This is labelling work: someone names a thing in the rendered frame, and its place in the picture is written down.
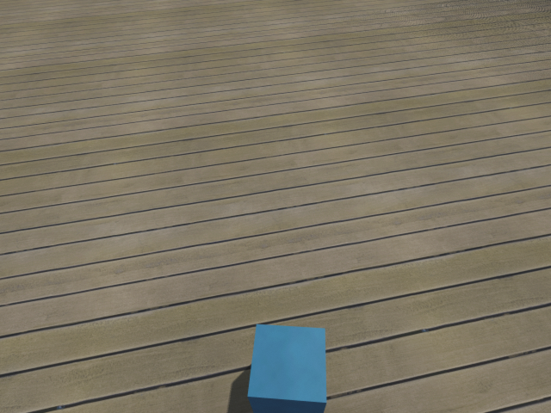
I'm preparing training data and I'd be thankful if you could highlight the carton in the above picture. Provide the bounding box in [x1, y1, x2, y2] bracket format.
[247, 324, 326, 413]

